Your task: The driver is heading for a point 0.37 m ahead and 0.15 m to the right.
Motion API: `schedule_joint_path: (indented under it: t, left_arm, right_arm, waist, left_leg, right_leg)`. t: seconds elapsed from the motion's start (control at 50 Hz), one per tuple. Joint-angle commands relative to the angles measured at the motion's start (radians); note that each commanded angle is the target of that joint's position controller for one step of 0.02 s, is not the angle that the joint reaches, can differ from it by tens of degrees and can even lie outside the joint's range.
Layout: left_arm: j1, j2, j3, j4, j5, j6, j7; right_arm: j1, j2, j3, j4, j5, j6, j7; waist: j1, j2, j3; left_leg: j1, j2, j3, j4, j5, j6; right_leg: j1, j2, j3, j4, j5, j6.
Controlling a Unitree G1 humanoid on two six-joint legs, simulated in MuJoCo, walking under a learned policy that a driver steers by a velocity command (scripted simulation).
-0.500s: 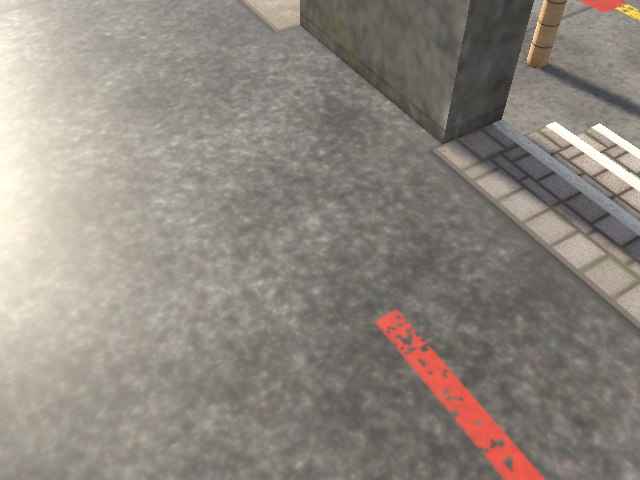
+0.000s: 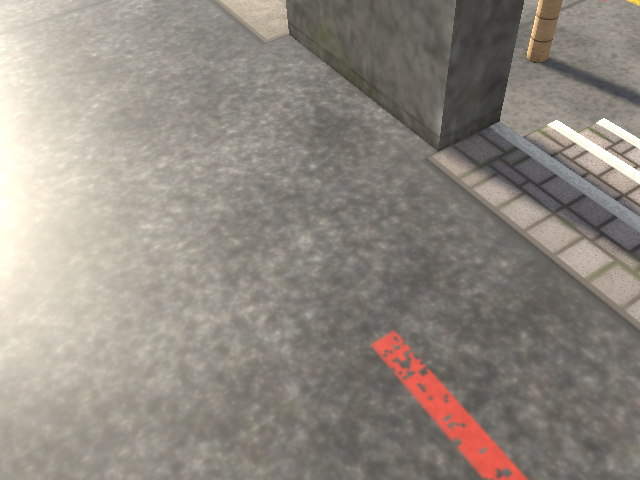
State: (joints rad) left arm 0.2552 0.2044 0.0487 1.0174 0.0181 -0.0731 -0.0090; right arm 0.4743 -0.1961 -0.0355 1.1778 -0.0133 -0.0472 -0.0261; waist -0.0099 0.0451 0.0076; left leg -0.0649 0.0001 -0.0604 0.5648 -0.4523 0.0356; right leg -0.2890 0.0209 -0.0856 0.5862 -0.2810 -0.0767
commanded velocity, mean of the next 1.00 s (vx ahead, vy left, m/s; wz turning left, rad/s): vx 0.26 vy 0.00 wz -0.09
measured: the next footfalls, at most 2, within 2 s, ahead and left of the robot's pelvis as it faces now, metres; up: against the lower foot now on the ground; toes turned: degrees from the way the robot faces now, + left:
left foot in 0.46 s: +0.40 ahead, +0.04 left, +0.00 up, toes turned -3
right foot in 0.86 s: +0.39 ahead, -0.15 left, +0.00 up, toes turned -8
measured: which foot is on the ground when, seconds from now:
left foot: up 0.00-0.44, down 0.46-1.00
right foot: down 0.00-0.46, up 0.48-0.84, down 0.86-1.00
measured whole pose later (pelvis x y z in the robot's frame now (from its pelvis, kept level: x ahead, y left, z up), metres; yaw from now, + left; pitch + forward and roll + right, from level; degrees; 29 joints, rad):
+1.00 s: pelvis +0.35 -0.04 +0.02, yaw -7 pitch -1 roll +0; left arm 0.25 0.13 0.00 1.09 0.01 -0.02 0.04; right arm 0.32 -0.14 0.01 1.08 -0.01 -0.03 -0.03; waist -0.02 0.02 0.01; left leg -0.17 -0.03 0.10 0.39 -0.21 0.05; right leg -0.20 0.00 -0.02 0.43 -0.21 -0.02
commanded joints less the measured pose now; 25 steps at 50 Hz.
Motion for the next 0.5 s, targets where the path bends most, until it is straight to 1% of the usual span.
schedule_joint_path:
  t: [0.02, 0.04, 0.06, 0.08, 0.1, 0.12, 0.16, 0.18, 0.22, 0.26, 0.3, 0.34, 0.36, 0.38, 0.4, 0.42, 0.44, 0.46, 0.48, 0.5]
  left_arm:
    - [0.428, 0.164, 0.044, 0.099, -0.002, 0.010, 0.012]
    - [0.297, 0.127, 0.030, 0.058, 0.003, 0.014, 0.012]
    - [0.208, 0.110, 0.025, 0.027, 0.003, 0.007, 0.009]
    - [0.165, 0.100, 0.018, 0.011, 0.003, -0.001, 0.009]
    - [0.160, 0.074, 0.007, 0.015, 0.001, -0.010, 0.010]
    - [0.179, 0.064, 0.001, 0.026, 0.001, -0.018, 0.012]
    - [0.246, 0.061, -0.007, 0.055, -0.002, -0.027, 0.016]
    - [0.272, 0.061, -0.010, 0.066, -0.002, -0.028, 0.017]
    - [0.302, 0.055, -0.018, 0.075, -0.002, -0.028, 0.019]
    - [0.307, 0.046, -0.026, 0.074, -0.002, -0.028, 0.022]
    - [0.316, 0.057, -0.026, 0.074, -0.003, -0.029, 0.028]
    - [0.316, 0.078, -0.022, 0.074, -0.001, -0.029, 0.032]
    - [0.304, 0.086, -0.020, 0.072, -0.001, -0.030, 0.033]
    - [0.280, 0.088, -0.019, 0.069, -0.002, -0.031, 0.034]
    - [0.269, 0.092, -0.017, 0.068, -0.001, -0.033, 0.035]
    - [0.259, 0.095, -0.015, 0.068, -0.003, -0.034, 0.036]
    - [0.241, 0.097, -0.014, 0.066, -0.016, -0.034, 0.036]
    - [0.264, 0.057, -0.023, 0.043, -0.028, -0.035, 0.035]
    - [0.471, -0.053, -0.035, 0.069, -0.068, -0.016, 0.043]
    - [0.429, 0.056, -0.007, 0.085, -0.031, 0.000, 0.050]
  right_arm:
    - [-0.137, -0.082, -0.010, -0.137, -0.027, -0.035, 0.022]
    - [-0.165, -0.070, -0.012, -0.145, -0.031, -0.032, 0.030]
    - [-0.180, -0.041, -0.004, -0.147, -0.023, -0.038, 0.038]
    - [-0.178, -0.026, -0.003, -0.146, -0.018, -0.040, 0.044]
    - [-0.168, -0.031, -0.005, -0.146, -0.024, -0.033, 0.048]
    - [-0.157, -0.034, -0.008, -0.144, -0.026, -0.024, 0.051]
    - [-0.184, -0.047, -0.015, -0.159, -0.023, -0.009, 0.053]
    - [-0.220, -0.044, -0.015, -0.174, -0.021, -0.004, 0.053]
    - [-0.330, -0.039, -0.011, -0.219, -0.020, 0.000, 0.055]
    - [-0.439, -0.029, -0.004, -0.264, -0.015, 0.000, 0.057]
    - [-0.518, -0.020, 0.005, -0.296, -0.006, -0.002, 0.057]
    - [-0.553, -0.033, 0.006, -0.320, 0.001, -0.003, 0.053]
    - [-0.549, -0.046, 0.003, -0.328, 0.003, -0.005, 0.050]
    - [-0.506, -0.056, 0.000, -0.320, 0.002, -0.009, 0.042]
    - [-0.425, -0.072, -0.007, -0.295, 0.000, -0.017, 0.031]
    - [-0.294, -0.092, -0.018, -0.252, -0.001, -0.029, 0.021]
    - [-0.155, -0.113, -0.028, -0.212, -0.012, -0.045, 0.012]
    - [-0.019, -0.184, -0.046, -0.186, -0.040, -0.055, 0.004]
    - [-0.002, -0.244, -0.058, -0.185, -0.046, -0.049, 0.017]
    - [-0.054, -0.196, -0.057, -0.203, 0.008, -0.034, 0.026]
  waist:
    - [0.152, -0.294, 0.021]
    - [0.083, -0.147, 0.115]
    - [0.056, -0.072, 0.152]
    - [0.028, -0.056, 0.147]
    - [0.012, -0.071, 0.134]
    - [0.005, -0.088, 0.112]
    - [0.004, -0.106, 0.093]
    - [0.009, -0.110, 0.093]
    - [0.027, -0.116, 0.112]
    - [0.041, -0.120, 0.139]
    - [0.055, -0.130, 0.147]
    - [0.057, -0.140, 0.137]
    - [0.046, -0.142, 0.125]
    - [0.019, -0.140, 0.105]
    - [-0.008, -0.145, 0.062]
    - [-0.054, -0.148, -0.001]
    - [-0.119, -0.141, -0.064]
    - [-0.139, -0.054, -0.186]
    - [-0.049, 0.164, -0.359]
    - [-0.053, 0.002, -0.367]
  left_leg:
    - [-0.639, -0.052, 0.049, 0.547, -0.067, 0.051]
    - [-0.671, 0.019, 0.020, 0.625, 0.022, 0.065]
    - [-0.652, 0.054, 0.011, 0.617, 0.124, 0.065]
    - [-0.615, 0.075, 0.016, 0.585, 0.185, 0.060]
    - [-0.590, 0.084, 0.029, 0.558, 0.213, 0.049]
    - [-0.579, 0.078, 0.048, 0.548, 0.232, 0.040]
    - [-0.616, 0.065, 0.086, 0.530, 0.252, 0.029]
    - [-0.639, 0.061, 0.101, 0.513, 0.265, 0.023]
    - [-0.660, 0.052, 0.131, 0.435, 0.301, 0.010]
    - [-0.635, 0.032, 0.154, 0.294, 0.347, -0.002]
    - [-0.578, 0.005, 0.171, 0.149, 0.391, -0.005]
    - [-0.519, -0.012, 0.174, 0.067, 0.411, 0.007]
    - [-0.482, -0.017, 0.168, 0.042, 0.407, 0.019]
    - [-0.420, -0.036, 0.171, 0.015, 0.398, 0.037]
    - [-0.330, -0.066, 0.176, 0.001, 0.387, 0.053]
    - [-0.208, -0.083, 0.169, -0.043, 0.420, 0.071]
    - [-0.023, -0.038, 0.138, -0.128, 0.557, 0.088]
    - [0.223, 0.167, -0.039, -0.064, 0.814, 0.124]
    - [0.472, 0.485, -0.417, -0.021, 1.274, 0.330]
    - [0.344, 0.433, -0.454, -0.113, 1.104, 0.347]
  right_leg:
    - [0.459, -0.395, 0.765, -0.445, -0.345, -0.147]
    - [0.356, -0.382, 0.667, -0.429, -0.346, -0.138]
    - [0.273, -0.342, 0.557, -0.436, -0.229, -0.126]
    - [0.234, -0.300, 0.463, -0.448, -0.118, -0.108]
    - [0.227, -0.266, 0.388, -0.452, 0.001, -0.094]
    - [0.244, -0.241, 0.328, -0.444, 0.120, -0.086]
    - [0.298, -0.220, 0.246, -0.416, 0.376, -0.078]
    - [0.310, -0.214, 0.217, -0.410, 0.460, -0.076]
    - [0.295, -0.197, 0.192, -0.417, 0.552, -0.077]
    - [0.262, -0.177, 0.185, -0.423, 0.596, -0.081]
    - [0.255, -0.170, 0.190, -0.420, 0.637, -0.086]
    - [0.280, -0.184, 0.207, -0.404, 0.704, -0.091]
    - [0.296, -0.194, 0.215, -0.383, 0.760, -0.091]
    - [0.313, -0.189, 0.194, -0.328, 0.897, -0.080]
    - [0.334, -0.179, 0.184, -0.239, 1.041, -0.063]
    - [0.349, -0.163, 0.179, -0.100, 1.096, -0.045]
    - [0.279, -0.133, 0.160, 0.081, 0.980, -0.026]
    - [0.104, -0.077, 0.133, 0.340, 0.575, -0.012]
    - [-0.153, 0.087, 0.088, 0.745, -0.365, 0.021]
    - [-0.164, 0.055, 0.163, 0.803, -0.266, 0.014]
